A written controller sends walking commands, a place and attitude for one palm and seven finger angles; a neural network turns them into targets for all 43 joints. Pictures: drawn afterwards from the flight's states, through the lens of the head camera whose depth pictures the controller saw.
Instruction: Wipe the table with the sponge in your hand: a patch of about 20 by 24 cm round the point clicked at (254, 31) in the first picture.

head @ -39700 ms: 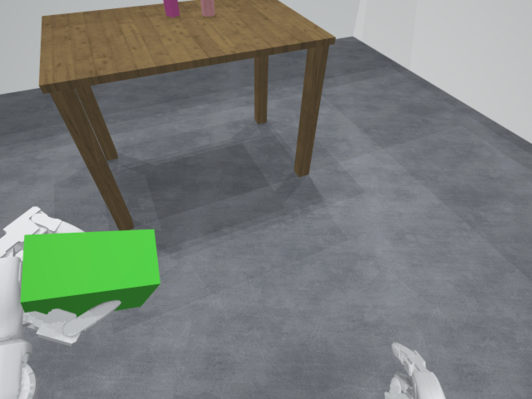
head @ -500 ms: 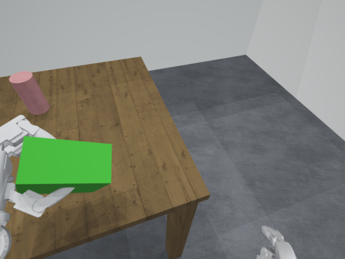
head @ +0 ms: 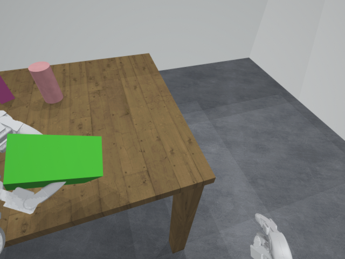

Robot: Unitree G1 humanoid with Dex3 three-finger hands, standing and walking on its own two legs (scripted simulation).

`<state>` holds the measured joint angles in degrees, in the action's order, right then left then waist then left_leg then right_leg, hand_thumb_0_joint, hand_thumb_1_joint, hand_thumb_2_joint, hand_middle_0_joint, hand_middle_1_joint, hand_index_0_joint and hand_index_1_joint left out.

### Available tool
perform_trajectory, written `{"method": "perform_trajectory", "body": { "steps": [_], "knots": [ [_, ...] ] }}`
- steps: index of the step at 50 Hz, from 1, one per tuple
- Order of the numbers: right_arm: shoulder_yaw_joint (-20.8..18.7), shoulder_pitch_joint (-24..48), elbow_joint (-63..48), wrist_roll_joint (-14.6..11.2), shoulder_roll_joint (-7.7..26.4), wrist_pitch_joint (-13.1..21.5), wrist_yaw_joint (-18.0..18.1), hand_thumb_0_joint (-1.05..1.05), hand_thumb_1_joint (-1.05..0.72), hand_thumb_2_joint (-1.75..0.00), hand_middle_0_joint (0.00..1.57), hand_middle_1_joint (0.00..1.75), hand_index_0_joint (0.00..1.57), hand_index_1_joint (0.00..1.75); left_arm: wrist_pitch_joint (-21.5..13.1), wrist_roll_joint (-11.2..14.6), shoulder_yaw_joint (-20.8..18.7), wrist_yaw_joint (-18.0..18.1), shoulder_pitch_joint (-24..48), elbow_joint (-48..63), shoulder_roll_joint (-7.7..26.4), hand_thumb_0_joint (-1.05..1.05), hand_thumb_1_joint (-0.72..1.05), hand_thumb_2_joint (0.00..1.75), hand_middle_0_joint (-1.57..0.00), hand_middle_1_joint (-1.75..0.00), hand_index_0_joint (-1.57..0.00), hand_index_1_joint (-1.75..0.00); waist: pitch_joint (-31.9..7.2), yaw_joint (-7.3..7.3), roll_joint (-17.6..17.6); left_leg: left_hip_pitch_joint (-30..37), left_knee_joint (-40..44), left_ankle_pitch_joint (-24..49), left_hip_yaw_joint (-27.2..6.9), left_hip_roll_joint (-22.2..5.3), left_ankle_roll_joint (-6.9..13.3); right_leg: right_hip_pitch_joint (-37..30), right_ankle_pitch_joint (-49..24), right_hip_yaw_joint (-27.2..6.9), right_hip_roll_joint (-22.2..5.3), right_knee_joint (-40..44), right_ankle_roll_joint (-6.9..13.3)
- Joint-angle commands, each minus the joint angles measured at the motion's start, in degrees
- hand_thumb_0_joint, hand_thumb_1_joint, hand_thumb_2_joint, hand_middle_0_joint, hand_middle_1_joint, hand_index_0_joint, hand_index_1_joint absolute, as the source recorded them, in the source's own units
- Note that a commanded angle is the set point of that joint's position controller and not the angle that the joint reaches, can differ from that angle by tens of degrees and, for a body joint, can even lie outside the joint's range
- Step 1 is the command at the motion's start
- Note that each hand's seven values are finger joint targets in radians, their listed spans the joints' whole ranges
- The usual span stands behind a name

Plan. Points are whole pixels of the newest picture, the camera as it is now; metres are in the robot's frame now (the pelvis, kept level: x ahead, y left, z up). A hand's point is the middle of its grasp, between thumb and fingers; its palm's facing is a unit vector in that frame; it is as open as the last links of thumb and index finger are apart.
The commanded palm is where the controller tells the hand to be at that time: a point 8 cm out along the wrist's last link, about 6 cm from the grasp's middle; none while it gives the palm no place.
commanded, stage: step back with the hand held close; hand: left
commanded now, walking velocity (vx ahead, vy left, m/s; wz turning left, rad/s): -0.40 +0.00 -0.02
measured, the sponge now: (67, 162) +0.23 +0.21 +0.18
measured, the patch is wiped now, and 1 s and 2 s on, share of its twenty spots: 1.00 1.00 1.00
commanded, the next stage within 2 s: stop stepping back and stand still in 0.74 s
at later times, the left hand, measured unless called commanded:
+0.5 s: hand (10, 181) +0.17 +0.25 +0.21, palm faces +0.41 -0.84 -0.35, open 10.0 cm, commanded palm +0.13 +0.28 +0.23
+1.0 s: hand out of the picture +0.03 +0.23 +0.21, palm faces +0.32 -0.85 -0.42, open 10.0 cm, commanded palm -0.01 +0.28 +0.23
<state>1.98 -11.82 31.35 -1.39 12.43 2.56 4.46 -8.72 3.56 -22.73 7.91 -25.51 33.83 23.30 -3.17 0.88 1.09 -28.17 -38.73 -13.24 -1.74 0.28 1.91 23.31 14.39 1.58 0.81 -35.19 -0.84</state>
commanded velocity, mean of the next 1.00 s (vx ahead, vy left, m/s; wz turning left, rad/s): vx -0.27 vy -0.01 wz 0.02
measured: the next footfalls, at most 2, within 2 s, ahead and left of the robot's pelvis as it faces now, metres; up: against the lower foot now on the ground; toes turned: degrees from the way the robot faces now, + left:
right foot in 0.54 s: -0.06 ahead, -0.14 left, +0.00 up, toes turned -3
left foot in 0.76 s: -0.07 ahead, +0.13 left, +0.00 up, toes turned -2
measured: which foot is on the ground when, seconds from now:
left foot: down 0.00-0.56, up 0.58-0.74, down 0.76-1.00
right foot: down 0.00-0.30, up 0.32-0.52, down 0.54-0.76, up 0.78-0.98, down 1.00-1.00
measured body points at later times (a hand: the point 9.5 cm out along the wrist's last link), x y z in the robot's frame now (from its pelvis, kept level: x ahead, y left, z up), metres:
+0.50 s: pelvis -0.05 +0.00 +0.01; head -0.03 +0.03 +0.46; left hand +0.14 +0.29 +0.23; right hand +0.12 -0.22 -0.07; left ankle +0.07 +0.10 -0.72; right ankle -0.09 -0.13 -0.71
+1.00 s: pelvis -0.18 +0.01 +0.01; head -0.17 +0.03 +0.46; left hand +0.01 +0.27 +0.23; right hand -0.04 -0.23 -0.07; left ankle -0.11 +0.13 -0.72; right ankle -0.16 -0.11 -0.72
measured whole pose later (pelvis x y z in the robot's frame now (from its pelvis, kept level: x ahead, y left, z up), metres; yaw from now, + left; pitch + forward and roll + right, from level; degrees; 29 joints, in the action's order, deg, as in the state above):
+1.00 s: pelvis -0.18 +0.01 +0.01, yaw -4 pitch +1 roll -1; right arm 1.3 -14.2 32.0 -1.4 10.9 6.2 1.4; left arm -8.1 3.6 -23.1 7.2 -29.2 38.6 24.5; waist 0.0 0.4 -1.1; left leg -23.9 -34.7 -12.8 0.2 -3.3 -0.6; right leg 19.0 17.1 1.4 1.1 -32.6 -0.6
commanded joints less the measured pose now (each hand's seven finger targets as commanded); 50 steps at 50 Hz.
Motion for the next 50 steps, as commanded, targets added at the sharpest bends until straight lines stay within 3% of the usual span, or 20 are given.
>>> {"method": "perform_trajectory", "body": {
  "steps": [1,5,9,13,15,20,25,27,28,29,31,35,36,37,38,41,43,47,49,50],
  "knots": [
    [-3.5,5.2,-8.5,-0.1,8.3,3.5,0.7,0.00,-0.90,-0.90,0.20,0.30,0.20,0.30,-3.5,0.3,-4.7,0.6,6.3,11.6,8.4,0.00,0.10,1.30,-1.20,-1.60,-1.20,-1.60,-3.5,-0.69,4.5,-6.1,15.0,-19.9,-10.8,-8.9,3.2,-8.6,-1.0,-4.8,-2.9,1.1,1.3],
    [-3.9,5.1,-7.6,0.0,7.8,3.2,0.4,0.00,-0.90,-0.90,0.20,0.30,0.20,0.30,-4.0,0.7,-5.1,1.0,6.7,13.1,11.0,0.00,0.10,1.30,-1.20,-1.60,-1.20,-1.60,-3.9,-1.32,-2.4,0.9,4.1,-12.8,-6.8,-5.7,0.3,-0.4,-3.1,-13.9,-11.2,9.5,5.0],
    [-3.8,5.1,-7.0,0.3,6.4,2.5,0.1,0.00,-0.90,-0.90,0.20,0.30,0.20,0.30,-5.1,1.2,-5.4,1.4,3.9,14.9,11.1,0.00,0.10,1.30,-1.20,-1.60,-1.20,-1.60,-7.1,-1.70,-4.0,6.3,-2.3,-4.1,-4.6,-4.3,-1.3,0.8,-14.5,-14.4,-15.5,9.8,6.8],
    [-4.3,6.1,-8.5,0.0,7.7,2.3,0.1,0.00,-0.90,-0.90,0.20,0.30,0.20,0.30,-6.2,1.3,-8.3,1.5,0.9,16.2,12.1,0.00,0.10,1.30,-1.20,-1.60,-1.20,-1.60,-6.2,-1.26,3.8,2.1,9.9,-11.5,-10.4,-9.4,1.0,0.6,0.9,-6.5,-6.6,1.9,3.0],
    [-4.7,6.8,-8.9,0.8,9.2,3.4,0.2,0.00,-0.90,-0.90,0.20,0.30,0.20,0.30,-6.4,-0.1,-10.5,1.6,0.9,15.6,12.2,0.00,0.10,1.30,-1.20,-1.60,-1.20,-1.60,-5.6,-0.89,18.6,-9.7,25.3,-20.6,-19.4,-17.0,5.4,-8.9,9.2,-1.3,1.7,-15.1,-0.3],
    [-4.6,4.0,-5.9,1.0,7.0,6.2,-0.8,0.00,-0.90,-0.90,0.20,0.30,0.20,0.30,-5.4,1.0,-6.6,0.8,2.5,13.4,8.7,0.00,0.10,1.30,-1.20,-1.60,-1.20,-1.60,-7.9,-0.10,11.7,9.3,20.8,3.3,-12.7,-16.1,4.6,-0.6,15.5,-2.0,1.5,-12.2,-0.5],
    [-3.6,4.2,-3.7,1.4,6.9,6.9,-1.0,0.00,-0.90,-0.90,0.20,0.30,0.20,0.30,-5.4,0.6,-4.9,-0.3,3.8,12.7,9.6,0.00,0.10,1.30,-1.20,-1.60,-1.20,-1.60,-9.5,0.52,9.3,14.5,15.3,8.3,-8.1,-13.2,0.8,-7.3,0.9,-2.6,-0.3,13.1,1.3],
    [-3.2,4.6,-3.7,0.9,5.7,6.5,-1.1,0.00,-0.90,-0.90,0.20,0.30,0.20,0.30,-6.8,0.9,-4.1,-0.7,6.5,14.2,10.1,0.00,0.10,1.30,-1.20,-1.60,-1.20,-1.60,-9.0,-0.18,-0.9,14.5,0.7,3.1,-2.1,-7.8,-2.0,-5.1,-15.1,-8.4,-9.1,19.6,5.4],
    [-4.4,3.6,-3.7,-0.6,5.1,6.4,-0.5,0.00,-0.90,-0.90,0.20,0.30,0.20,0.30,-6.6,1.3,-2.4,-0.7,5.0,12.4,9.1,0.00,0.10,1.30,-1.20,-1.60,-1.20,-1.60,-8.8,-0.94,-14.1,14.0,-11.2,-6.8,2.1,-1.7,-4.3,-0.4,-21.7,-12.1,-16.0,18.7,9.0],
    [-5.2,4.6,-4.8,-1.0,5.9,5.9,-0.4,0.00,-0.90,-0.90,0.20,0.30,0.20,0.30,-6.2,1.3,-2.9,-0.4,4.2,12.6,10.0,0.00,0.10,1.30,-1.20,-1.60,-1.20,-1.60,-6.3,-1.05,-17.8,10.5,-23.3,-11.2,0.4,0.0,-4.3,3.7,-24.8,-14.0,-20.9,18.6,11.7],
    [-2.9,7.5,-6.2,0.0,2.2,4.2,-0.5,0.00,-0.90,-0.90,0.20,0.30,0.20,0.30,-4.3,1.6,-4.8,-0.2,3.8,12.7,10.4,0.00,0.10,1.30,-1.20,-1.60,-1.20,-1.60,-3.1,-1.32,-11.4,-0.5,-26.9,-16.3,-3.5,-1.8,-3.3,-1.1,-39.4,-12.8,-21.8,13.4,12.2],
    [-2.8,7.5,-5.9,-0.3,4.5,2.3,0.5,0.00,-0.90,-0.90,0.20,0.30,0.20,0.30,-5.2,1.2,-7.7,0.7,2.9,10.5,12.4,0.00,0.10,1.30,-1.20,-1.60,-1.20,-1.60,-4.3,-2.34,-3.4,3.1,5.6,-4.9,-0.3,-2.6,-2.6,-10.4,-46.4,-7.8,-17.3,1.8,5.9],
    [-3.3,6.6,-6.9,-0.5,5.3,2.3,0.6,0.00,-0.90,-0.90,0.20,0.30,0.20,0.30,-6.1,1.7,-7.4,0.7,1.0,13.1,11.5,0.00,0.10,1.30,-1.20,-1.60,-1.20,-1.60,-7.4,-1.99,-0.1,8.8,14.6,11.3,-0.8,-4.8,-1.7,-10.9,-38.0,-4.9,-13.0,-2.6,3.2],
    [-4.4,6.3,-8.0,-0.6,6.9,2.7,0.3,0.00,-0.90,-0.90,0.20,0.30,0.20,0.30,-6.6,2.4,-7.9,0.8,0.1,15.9,11.4,0.00,0.10,1.30,-1.20,-1.60,-1.20,-1.60,-8.5,-1.01,8.9,16.3,16.7,33.6,-11.2,-14.0,2.3,-1.6,-12.8,-2.6,-5.8,-7.8,-0.3],
    [-5.7,4.8,-7.6,-0.9,7.1,3.4,-0.9,0.00,-0.90,-0.90,0.20,0.30,0.20,0.30,-7.0,2.2,-8.0,0.4,-1.3,17.2,11.1,0.00,0.10,1.30,-1.20,-1.60,-1.20,-1.60,-11.7,-0.18,13.0,24.0,15.6,46.5,-13.9,-20.4,4.8,5.9,12.3,-3.4,-2.3,-14.3,-0.5],
    [-5.2,2.5,-5.7,1.2,6.1,5.9,-2.4,0.00,-0.90,-0.90,0.20,0.30,0.20,0.30,-6.3,1.7,-8.4,0.0,-0.6,23.0,11.1,0.00,0.10,1.30,-1.20,-1.60,-1.20,-1.60,-13.8,-0.77,14.6,26.4,12.1,54.2,-13.9,-19.2,7.3,8.7,17.6,-6.0,-1.1,-17.3,-1.7],
    [-5.9,2.1,-4.9,0.3,7.1,7.0,-2.9,0.00,-0.90,-0.90,0.20,0.30,0.20,0.30,-5.0,0.6,-7.0,0.3,-1.5,21.3,9.2,0.00,0.10,1.30,-1.20,-1.60,-1.20,-1.60,-12.2,-0.17,12.5,23.7,12.0,45.5,-8.2,-16.9,4.8,4.0,9.5,-4.2,-1.2,-11.7,-1.3],
    [-4.6,3.3,-6.9,-0.7,8.3,7.1,-2.4,0.00,-0.90,-0.90,0.20,0.30,0.20,0.30,-2.0,0.8,-5.4,0.4,0.3,15.8,8.4,0.00,0.10,1.30,-1.20,-1.60,-1.20,-1.60,-4.2,-0.90,12.4,5.0,17.9,-9.2,-6.5,-12.8,2.6,-9.9,6.3,-0.8,0.0,1.9,-0.2],
    [-4.2,3.0,-6.9,-0.5,7.9,5.5,-1.9,0.00,-0.90,-0.90,0.20,0.30,0.20,0.30,-0.9,-0.3,-5.2,0.4,1.9,11.5,8.8,0.00,0.10,1.30,-1.20,-1.60,-1.20,-1.60,-3.4,-0.65,3.9,-0.9,8.6,-23.0,-1.4,-6.3,0.6,-16.6,-0.1,0.5,-1.5,12.9,1.9],
    [-4.5,3.1,-6.9,-0.3,7.6,4.7,-1.7,0.00,-0.90,-0.90,0.20,0.30,0.20,0.30,-0.6,-0.8,-5.8,0.3,3.4,10.4,10.8,0.00,0.10,1.30,-1.20,-1.60,-1.20,-1.60,-3.1,-1.44,-4.1,0.0,-2.7,-23.5,2.1,-2.3,-0.7,-11.6,2.9,-4.8,-7.2,16.7,5.1]
  ]
}}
